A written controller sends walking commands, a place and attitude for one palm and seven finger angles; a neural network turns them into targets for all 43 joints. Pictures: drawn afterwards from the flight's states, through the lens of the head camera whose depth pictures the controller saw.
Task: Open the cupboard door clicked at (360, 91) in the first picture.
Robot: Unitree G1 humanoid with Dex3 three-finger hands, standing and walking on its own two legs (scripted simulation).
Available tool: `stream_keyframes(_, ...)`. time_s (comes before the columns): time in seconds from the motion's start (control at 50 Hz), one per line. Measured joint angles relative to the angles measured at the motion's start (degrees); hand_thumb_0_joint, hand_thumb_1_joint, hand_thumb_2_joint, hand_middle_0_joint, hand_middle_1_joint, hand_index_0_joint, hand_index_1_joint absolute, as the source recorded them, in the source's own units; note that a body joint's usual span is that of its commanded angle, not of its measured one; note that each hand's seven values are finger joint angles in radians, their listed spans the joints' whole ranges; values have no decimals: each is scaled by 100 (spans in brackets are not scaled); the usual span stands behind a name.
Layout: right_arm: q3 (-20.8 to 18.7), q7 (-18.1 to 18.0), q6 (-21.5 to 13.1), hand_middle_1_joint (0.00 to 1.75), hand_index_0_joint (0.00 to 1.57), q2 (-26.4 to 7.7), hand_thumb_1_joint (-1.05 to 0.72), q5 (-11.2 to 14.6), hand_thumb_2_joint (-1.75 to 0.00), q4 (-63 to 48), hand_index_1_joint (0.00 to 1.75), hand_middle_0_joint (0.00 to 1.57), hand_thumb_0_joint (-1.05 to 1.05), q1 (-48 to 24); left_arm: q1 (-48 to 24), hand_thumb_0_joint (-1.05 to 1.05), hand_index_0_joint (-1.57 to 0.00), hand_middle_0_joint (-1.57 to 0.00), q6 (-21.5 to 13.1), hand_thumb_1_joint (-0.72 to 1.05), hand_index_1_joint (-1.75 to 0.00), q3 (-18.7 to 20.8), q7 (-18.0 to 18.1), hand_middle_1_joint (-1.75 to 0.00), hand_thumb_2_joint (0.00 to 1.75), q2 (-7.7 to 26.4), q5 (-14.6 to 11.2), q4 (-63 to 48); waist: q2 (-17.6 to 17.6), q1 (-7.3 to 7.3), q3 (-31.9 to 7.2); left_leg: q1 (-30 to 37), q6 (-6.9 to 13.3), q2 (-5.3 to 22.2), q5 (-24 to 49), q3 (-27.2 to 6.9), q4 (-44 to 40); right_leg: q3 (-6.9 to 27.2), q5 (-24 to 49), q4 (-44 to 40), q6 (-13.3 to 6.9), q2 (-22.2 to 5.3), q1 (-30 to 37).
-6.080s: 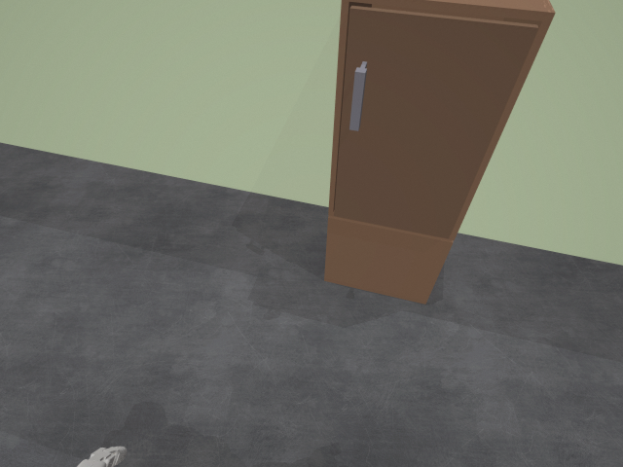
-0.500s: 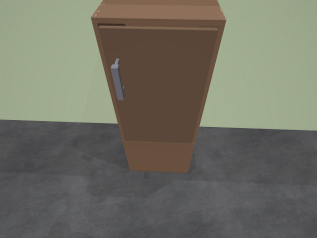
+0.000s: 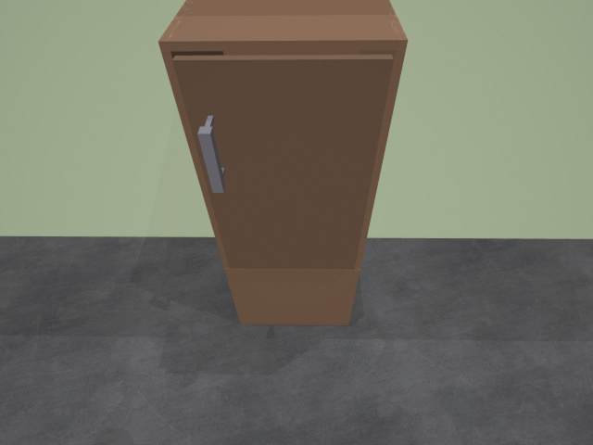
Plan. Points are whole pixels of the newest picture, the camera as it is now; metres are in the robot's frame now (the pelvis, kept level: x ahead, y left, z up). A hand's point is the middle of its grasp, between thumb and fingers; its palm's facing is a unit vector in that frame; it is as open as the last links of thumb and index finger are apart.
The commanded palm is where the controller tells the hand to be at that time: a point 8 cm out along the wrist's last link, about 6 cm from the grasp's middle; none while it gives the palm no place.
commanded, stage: shuffle to correct the standing spot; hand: left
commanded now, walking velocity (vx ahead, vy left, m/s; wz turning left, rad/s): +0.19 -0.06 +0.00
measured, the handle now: (214, 155) +0.60 +0.20 +0.05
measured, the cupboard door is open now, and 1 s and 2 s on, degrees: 0 0 0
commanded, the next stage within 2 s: come to a stop and stand still in 0.04 s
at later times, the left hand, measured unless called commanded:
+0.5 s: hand out of the picture +0.05 +0.16 -0.17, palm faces +0.06 -0.98 -0.21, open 7.3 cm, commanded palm none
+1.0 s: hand out of the picture +0.05 +0.18 -0.17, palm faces +0.00 -0.98 -0.21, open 7.3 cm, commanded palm none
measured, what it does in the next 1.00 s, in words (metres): steps on the spot: left foot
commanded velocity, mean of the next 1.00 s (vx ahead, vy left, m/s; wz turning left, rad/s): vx -0.04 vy -0.01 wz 0.00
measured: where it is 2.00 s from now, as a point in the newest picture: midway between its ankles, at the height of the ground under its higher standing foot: outside the picture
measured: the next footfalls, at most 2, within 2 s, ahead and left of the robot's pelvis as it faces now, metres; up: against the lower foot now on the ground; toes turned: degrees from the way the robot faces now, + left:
left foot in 0.24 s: +0.07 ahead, +0.09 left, +0.00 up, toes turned +2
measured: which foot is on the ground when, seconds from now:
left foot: down 0.00-0.12, up 0.14-0.22, down 0.24-1.00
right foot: down 0.00-1.00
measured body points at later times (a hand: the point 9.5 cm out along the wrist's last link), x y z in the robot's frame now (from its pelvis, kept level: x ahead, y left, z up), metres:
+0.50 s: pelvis +0.06 +0.00 +0.00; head +0.10 -0.01 +0.45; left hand +0.05 +0.22 -0.16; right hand +0.10 -0.23 -0.16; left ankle +0.01 +0.09 -0.73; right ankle +0.01 -0.11 -0.73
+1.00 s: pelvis +0.00 +0.00 +0.00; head -0.01 +0.00 +0.45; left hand +0.05 +0.23 -0.15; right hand +0.05 -0.24 -0.15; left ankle +0.03 +0.09 -0.74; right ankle +0.00 -0.11 -0.74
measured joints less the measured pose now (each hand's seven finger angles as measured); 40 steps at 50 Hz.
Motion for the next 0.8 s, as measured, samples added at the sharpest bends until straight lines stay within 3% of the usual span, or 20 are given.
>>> stream_keyframes(0.1, -70, 11, 12, 30, 20, -58, -90, -12, -90, -16, 30, 20, 1, 84, 217, 1, -20, -20, -49, 91, -30, 41, -57, -30, 90, -70, 26, 20, 22, 20, -69, -66, -53, 113, -327, -46, 353, -45, -294, 260, -53, 89, -19)
stream_keyframes(0.2, -92, 6, 1, 30, 20, -82, -90, 2, -90, -51, 30, 20, 1, -14, 369, 0, -20, -20, -191, 91, -30, 109, -22, -30, 90, -124, 19, 44, -1, 56, -19, -490, 48, 224, -781, -119, 1251, -234, -517, 331, -108, 193, 68)
stream_keyframes(0.26, -81, -32, -83, 30, 20, -62, -91, 44, -90, -70, 30, 20, 1, -222, 422, 0, -20, -20, -153, 91, -30, 106, 27, -30, 90, -137, 10, 93, -120, 119, 98, -408, 22, 182, -381, -44, 821, -216, -597, 347, -58, 203, 181)
stream_keyframes(0.36, -74, -196, -127, 30, 20, -90, -93, 82, -90, -89, 30, 20, 2, -429, 294, 1, -20, -20, 20, 91, -30, 44, 109, -30, 90, -150, -60, 170, -244, 170, 98, -74, 76, 62, -446, 69, 458, -99, -490, 201, 40, 107, 378)
stream_keyframes(0.54, -224, -235, 14, 30, 20, -210, -93, 68, -90, -413, 30, 20, 1, -806, -274, 1, -20, -20, 52, 92, -30, 160, 168, -30, 90, 120, -14, -285, -38, 72, 252, -94, 51, 60, -67, 131, 201, -60, -212, 314, 21, 102, 156)
stream_keyframes(0.66, -256, -146, 116, 30, 20, -248, -92, 65, -90, -513, 30, 20, 1, -905, -501, 1, -20, -20, 7, 92, -30, 214, 195, -30, 90, 349, 2, -576, 39, 43, 210, -382, -84, 141, -258, 152, 503, -31, -553, 265, -105, 172, 47)
stream_keyframes(0.74, -283, 24, 225, 30, 20, -322, -91, 111, -90, -793, 30, 20, 1, -1002, -447, 1, -20, -20, -151, 91, -30, 120, 259, -30, 90, 323, 26, -863, 118, 13, 319, -952, -27, 166, -721, -253, 1746, -29, -298, 166, -178, 349, 50)
stream_keyframes(0.8, -281, 59, 210, 30, 20, -348, -91, 117, -90, -947, 30, 20, 1, -984, -373, 1, -20, -20, -114, 91, -30, 25, 226, -30, 90, 274, 15, -958, 117, -43, 287, -870, -25, 121, -408, -290, 1327, -34, -245, 187, -171, 376, 118)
